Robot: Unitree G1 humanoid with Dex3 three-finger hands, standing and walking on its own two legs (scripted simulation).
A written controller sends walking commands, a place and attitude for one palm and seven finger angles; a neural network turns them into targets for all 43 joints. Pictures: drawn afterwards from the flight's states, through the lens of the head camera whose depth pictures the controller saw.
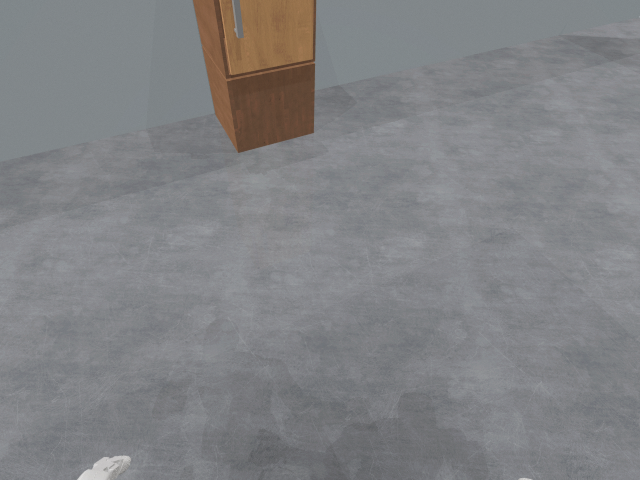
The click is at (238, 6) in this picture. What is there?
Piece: cupboard door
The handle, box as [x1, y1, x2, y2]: [232, 0, 243, 38]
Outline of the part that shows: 232,0 235,21 234,30 238,38 243,37 239,0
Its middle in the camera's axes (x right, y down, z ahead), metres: -0.33 -0.87 +1.49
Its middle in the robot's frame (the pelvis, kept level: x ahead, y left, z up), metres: +1.69 +0.41 -0.09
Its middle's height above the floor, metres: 0.68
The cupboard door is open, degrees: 0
